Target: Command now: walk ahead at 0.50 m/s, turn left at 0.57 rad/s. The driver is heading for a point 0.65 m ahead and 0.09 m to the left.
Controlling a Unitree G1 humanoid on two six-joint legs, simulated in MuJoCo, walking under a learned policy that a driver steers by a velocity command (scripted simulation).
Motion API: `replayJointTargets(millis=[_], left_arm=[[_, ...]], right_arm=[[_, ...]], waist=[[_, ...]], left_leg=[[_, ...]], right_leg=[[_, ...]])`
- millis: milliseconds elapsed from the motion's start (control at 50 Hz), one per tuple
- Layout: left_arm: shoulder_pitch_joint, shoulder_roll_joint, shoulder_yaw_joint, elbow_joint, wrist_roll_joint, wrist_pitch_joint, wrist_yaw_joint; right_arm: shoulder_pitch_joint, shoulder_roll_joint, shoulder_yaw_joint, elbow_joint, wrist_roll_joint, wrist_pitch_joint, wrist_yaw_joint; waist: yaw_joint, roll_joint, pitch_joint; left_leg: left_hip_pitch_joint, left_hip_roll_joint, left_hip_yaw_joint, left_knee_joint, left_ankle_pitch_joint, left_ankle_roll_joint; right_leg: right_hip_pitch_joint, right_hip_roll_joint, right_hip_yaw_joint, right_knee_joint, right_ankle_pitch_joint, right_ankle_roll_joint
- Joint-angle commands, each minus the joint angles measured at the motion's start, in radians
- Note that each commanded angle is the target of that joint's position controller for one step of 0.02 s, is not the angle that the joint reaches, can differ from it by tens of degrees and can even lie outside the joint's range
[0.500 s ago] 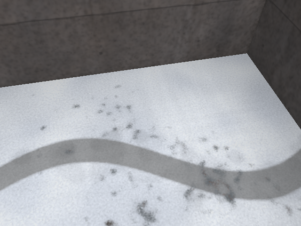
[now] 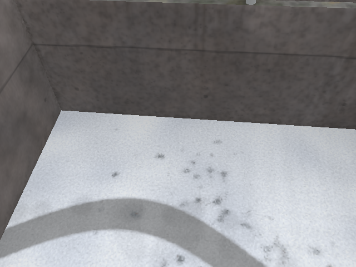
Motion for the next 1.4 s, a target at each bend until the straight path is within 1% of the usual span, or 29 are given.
replayJointTargets(millis=[20,200,260,300,320,340,360,380,400,440,520,620,660,760,820,840,860,880,900,920,960,1020,1100,1200,1220,1260,1280,1320,1400], left_arm=[[-0.039,0.142,0.032,-0.048,0.0,-0.018,0.006],[0.057,0.216,0.048,-0.019,-0.027,0.023,0.015],[0.05,0.26,0.061,-0.025,-0.038,0.042,0.022],[0.045,0.245,0.054,-0.034,-0.035,0.051,0.03],[0.085,0.136,0.02,-0.074,0.011,0.039,0.023],[0.097,0.099,-0.004,-0.122,0.001,-0.002,0.009],[-0.03,0.19,0.02,-0.146,-0.04,-0.028,-0.004],[-0.067,0.185,0.016,-0.163,-0.051,-0.041,-0.007],[-0.062,0.169,0.013,-0.154,-0.029,-0.043,0.003],[-0.027,0.182,0.025,-0.147,-0.007,-0.019,0.005],[-0.033,0.138,0.017,-0.158,0.015,0.011,0.007],[-0.169,0.116,0.0,-0.194,-0.008,0.007,-0.006],[-0.252,0.109,-0.012,-0.225,-0.008,0.001,-0.019],[-0.253,0.119,-0.011,-0.248,-0.022,-0.005,-0.076],[-0.098,0.151,0.015,-0.218,0.001,-0.004,-0.06],[0.033,0.191,0.031,-0.18,0.016,-0.007,-0.052],[0.178,0.279,0.045,-0.157,0.025,-0.001,-0.037],[0.176,0.297,0.038,-0.148,0.009,-0.003,-0.045],[0.205,0.207,0.027,-0.157,-0.022,0.008,-0.05],[0.115,0.196,0.02,-0.165,-0.027,0.0,-0.047],[-0.033,0.143,0.0,-0.183,-0.006,-0.009,-0.038],[-0.128,0.112,-0.018,-0.18,0.029,-0.018,-0.052],[-0.135,0.147,-0.008,-0.154,0.01,0.017,-0.033],[-0.115,0.143,-0.011,-0.091,0.008,0.056,-0.003],[-0.126,0.122,-0.019,-0.088,0.011,0.063,-0.004],[-0.027,0.103,-0.026,-0.054,0.024,0.057,-0.003],[0.044,0.073,-0.033,-0.038,0.025,0.053,-0.001],[-0.057,0.081,-0.031,-0.048,0.028,0.071,0.01],[-0.064,0.091,-0.031,-0.04,0.021,0.1,0.004]], right_arm=[[-0.008,-0.018,-0.002,-0.092,-0.003,0.0,0.005],[-0.251,-0.002,0.017,-0.208,-0.002,-0.003,0.061],[-0.184,-0.054,-0.008,-0.217,-0.008,0.004,0.067],[0.114,-0.152,-0.066,-0.138,-0.004,0.011,0.049],[0.192,-0.255,-0.089,-0.12,0.001,0.019,0.026],[0.163,-0.285,-0.079,-0.162,-0.004,0.0,0.033],[0.164,-0.195,-0.053,-0.157,-0.012,-0.014,0.042],[0.128,-0.16,-0.041,-0.15,-0.014,-0.023,0.042],[0.057,-0.143,-0.034,-0.156,-0.009,-0.025,0.034],[-0.029,-0.106,-0.017,-0.181,-0.024,-0.025,0.025],[-0.01,-0.123,-0.015,-0.15,-0.027,-0.033,0.011],[0.075,-0.113,-0.001,-0.087,-0.023,-0.044,0.002],[0.08,-0.139,-0.002,-0.079,-0.039,-0.048,0.0],[0.132,-0.147,-0.007,-0.015,-0.026,-0.04,0.007],[0.085,-0.143,0.001,-0.025,-0.015,-0.025,0.006],[0.08,-0.158,0.0,-0.021,-0.015,-0.029,-0.005],[0.104,-0.104,0.023,-0.051,-0.042,-0.048,-0.008],[0.329,0.0,0.056,-0.01,-0.045,-0.048,0.014],[0.26,-0.133,0.028,0.022,-0.027,-0.043,0.019],[0.116,-0.143,0.019,-0.031,-0.006,-0.031,0.019],[-0.002,-0.137,0.016,-0.05,-0.021,-0.005,-0.013],[0.137,-0.088,0.008,-0.014,-0.017,0.039,-0.033],[0.116,-0.045,0.023,-0.011,-0.031,0.041,-0.033],[0.04,-0.069,0.022,0.006,-0.029,0.035,-0.033],[0.045,-0.057,0.027,0.012,-0.033,0.024,-0.029],[0.025,-0.124,0.018,-0.004,-0.041,0.004,-0.031],[-0.018,-0.162,0.006,0.014,-0.03,0.003,-0.033],[-0.057,-0.041,0.037,-0.006,-0.041,0.001,-0.035],[0.006,-0.064,0.034,-0.001,-0.027,-0.014,-0.038]], waist=[[-0.019,-0.127,0.0],[0.053,-0.115,0.074],[-0.016,-0.164,0.009],[-0.175,-0.119,-0.147],[-0.148,0.109,-0.222],[-0.097,0.206,-0.39],[-0.154,0.067,-0.328],[-0.13,0.045,-0.204],[-0.077,-0.039,-0.128],[-0.011,-0.023,-0.078],[-0.001,-0.014,-0.057],[-0.076,0.023,0.0],[-0.11,0.011,0.038],[-0.113,0.017,0.065],[-0.013,0.042,-0.052],[0.055,0.014,-0.127],[0.092,-0.131,-0.277],[-0.01,-0.352,-0.521],[0.073,-0.198,-0.554],[0.058,-0.163,-0.354],[0.0,-0.048,-0.119],[-0.09,-0.143,-0.113],[-0.079,-0.139,-0.175],[-0.044,-0.136,-0.088],[-0.055,-0.133,-0.064],[-0.002,-0.036,-0.051],[0.062,0.119,-0.037],[0.02,0.073,-0.022],[-0.012,-0.01,-0.049]], left_leg=[[-0.129,0.057,-0.048,-0.069,0.11,-0.016],[-0.075,0.015,0.085,-0.453,0.229,0.029],[0.097,-0.074,0.164,-0.485,0.075,0.086],[0.544,-0.143,0.153,-0.582,0.148,0.158],[0.867,0.093,-0.229,-0.596,0.151,0.254],[1.038,0.274,-0.774,-0.782,-0.018,0.427],[1.006,0.248,-0.688,-0.831,-0.016,0.363],[0.873,0.212,-0.537,-0.827,0.052,0.324],[0.71,0.163,-0.428,-0.832,0.126,0.286],[0.515,0.111,-0.33,-0.87,0.27,0.265],[0.404,0.081,-0.211,-0.913,0.399,0.269],[0.483,0.07,-0.112,-0.933,0.292,0.197],[0.514,0.098,-0.103,-0.942,0.272,0.19],[0.683,0.155,-0.044,-0.873,0.378,0.155],[0.688,0.108,-0.015,-0.625,0.899,0.1],[0.602,0.064,0.034,-0.441,0.939,0.057],[0.347,-0.014,0.063,-0.102,0.581,0.002],[0.043,-0.18,-0.001,0.282,-0.419,-0.057],[0.038,-0.139,-0.125,0.342,-0.389,-0.047],[-0.033,-0.076,-0.081,0.295,-0.321,-0.042],[0.051,-0.011,-0.035,0.141,-0.231,-0.052],[0.247,-0.001,-0.026,-0.035,-0.109,-0.065],[0.305,0.011,-0.008,-0.271,-0.001,-0.09],[0.363,0.009,-0.004,-0.541,0.077,-0.073],[0.4,0.004,0.011,-0.639,0.123,-0.058],[0.457,0.09,-0.082,-0.689,0.333,-0.018],[0.39,0.102,-0.099,-0.686,0.22,0.019],[0.29,0.056,-0.07,-0.716,0.066,-0.018],[0.406,0.017,-0.017,-0.647,0.217,-0.044]], right_leg=[[0.087,-0.286,0.166,-0.191,0.242,-0.161],[0.233,-0.306,-0.038,-0.151,0.331,-0.108],[0.278,-0.309,-0.095,0.04,0.767,-0.079],[0.105,-0.25,-0.138,0.45,0.782,-0.025],[-0.27,-0.154,-0.136,0.806,0.092,0.026],[-0.534,0.014,0.089,1.046,-0.427,0.049],[-0.643,-0.041,0.189,1.08,-0.35,0.033],[-0.66,-0.078,0.172,1.02,-0.264,0.013],[-0.595,-0.12,0.174,0.922,-0.196,0.019],[-0.465,-0.154,0.18,0.815,-0.135,0.038],[-0.442,-0.145,0.148,0.667,-0.001,0.092],[-0.481,-0.127,0.137,0.378,0.277,0.081],[-0.484,-0.112,0.118,0.295,0.31,0.058],[-0.538,-0.07,0.115,0.214,0.235,-0.018],[-0.26,0.028,0.034,0.167,0.139,-0.061],[-0.05,0.023,0.042,0.155,0.331,-0.094],[0.303,-0.186,0.27,0.236,0.756,-0.184],[0.656,-0.465,0.717,0.208,0.932,-0.402],[0.606,-0.401,0.696,0.162,0.797,-0.359],[0.45,-0.364,0.528,0.137,0.702,-0.297],[0.053,-0.289,0.377,0.057,0.742,-0.234],[-0.136,-0.199,0.226,-0.018,0.806,-0.209],[-0.124,-0.192,0.181,-0.033,0.656,-0.214],[-0.142,-0.191,0.251,-0.047,0.072,-0.188],[-0.15,-0.156,0.247,-0.02,-0.045,-0.155],[-0.183,-0.06,0.217,0.048,-0.203,-0.078],[-0.155,0.002,0.137,0.077,-0.206,-0.048],[-0.05,-0.017,0.129,0.096,-0.072,-0.042],[-0.064,-0.032,0.155,0.092,0.085,-0.05]])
